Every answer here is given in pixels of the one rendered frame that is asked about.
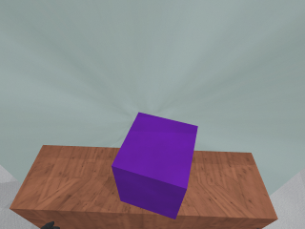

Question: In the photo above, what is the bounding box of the carton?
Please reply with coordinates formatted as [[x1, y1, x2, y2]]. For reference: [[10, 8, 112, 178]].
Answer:
[[112, 113, 198, 219]]

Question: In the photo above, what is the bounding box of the pedestal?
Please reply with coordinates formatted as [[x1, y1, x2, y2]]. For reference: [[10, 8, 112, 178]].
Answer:
[[10, 145, 278, 229]]

